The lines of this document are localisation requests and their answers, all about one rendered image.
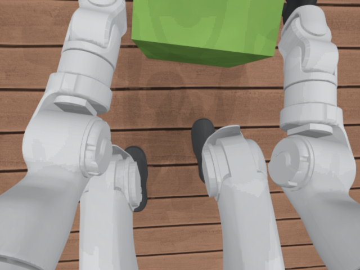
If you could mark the carton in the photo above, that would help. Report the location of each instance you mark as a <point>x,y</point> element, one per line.
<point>222,33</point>

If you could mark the left robot upper arm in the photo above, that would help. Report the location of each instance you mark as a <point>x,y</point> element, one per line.
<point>62,151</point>

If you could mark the robot right hand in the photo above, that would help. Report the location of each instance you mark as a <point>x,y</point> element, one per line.
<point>292,5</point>

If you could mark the right robot thigh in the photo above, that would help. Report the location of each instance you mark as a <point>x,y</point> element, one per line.
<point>249,229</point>

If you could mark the robot thigh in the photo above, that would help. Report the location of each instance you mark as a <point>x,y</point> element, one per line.
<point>249,229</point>
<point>106,217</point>

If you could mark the left robot thigh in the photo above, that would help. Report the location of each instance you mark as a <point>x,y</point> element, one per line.
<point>106,217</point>

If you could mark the robot left forearm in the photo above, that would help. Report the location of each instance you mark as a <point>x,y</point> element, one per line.
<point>88,60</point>

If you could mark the robot right forearm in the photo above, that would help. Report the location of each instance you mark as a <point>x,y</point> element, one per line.
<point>310,78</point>

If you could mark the right robot upper arm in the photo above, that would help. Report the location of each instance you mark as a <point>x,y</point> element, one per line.
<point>316,176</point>

